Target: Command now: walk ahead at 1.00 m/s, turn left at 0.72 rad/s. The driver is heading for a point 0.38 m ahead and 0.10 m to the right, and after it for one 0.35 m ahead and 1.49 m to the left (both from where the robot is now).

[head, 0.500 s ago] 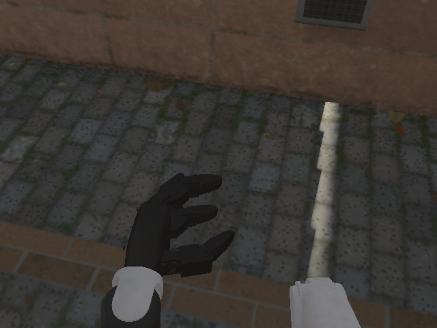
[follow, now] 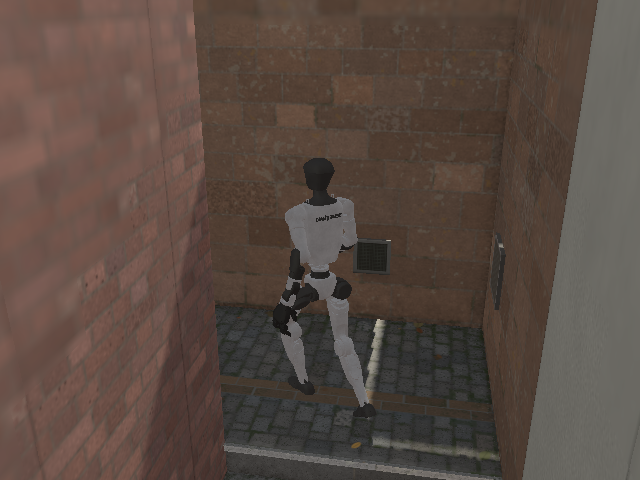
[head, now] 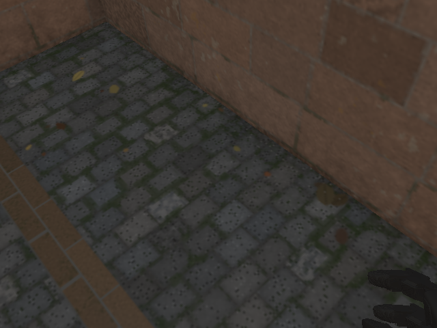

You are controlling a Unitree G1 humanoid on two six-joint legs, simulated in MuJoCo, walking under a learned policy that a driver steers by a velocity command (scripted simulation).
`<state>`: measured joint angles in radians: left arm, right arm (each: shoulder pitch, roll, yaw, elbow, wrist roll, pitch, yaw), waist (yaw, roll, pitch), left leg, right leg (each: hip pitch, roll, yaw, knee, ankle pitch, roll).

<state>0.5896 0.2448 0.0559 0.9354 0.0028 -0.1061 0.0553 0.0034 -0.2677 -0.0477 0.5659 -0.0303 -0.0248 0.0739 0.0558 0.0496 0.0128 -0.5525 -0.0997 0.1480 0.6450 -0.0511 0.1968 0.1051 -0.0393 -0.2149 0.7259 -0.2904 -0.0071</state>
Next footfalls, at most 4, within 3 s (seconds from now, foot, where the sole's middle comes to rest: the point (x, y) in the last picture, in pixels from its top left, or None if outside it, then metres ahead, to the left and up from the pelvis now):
0.36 right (315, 287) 0.60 -0.19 -0.75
0.88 left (228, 304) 0.53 0.07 -0.75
1.26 right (265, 256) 0.69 -0.05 -0.75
1.70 left None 0.42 0.05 -0.75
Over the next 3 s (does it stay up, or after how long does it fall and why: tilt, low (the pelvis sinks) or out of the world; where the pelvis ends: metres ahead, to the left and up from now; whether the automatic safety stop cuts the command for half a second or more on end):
stays up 0.51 0.34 0.02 its command is cut before an obstacle after 2.3 s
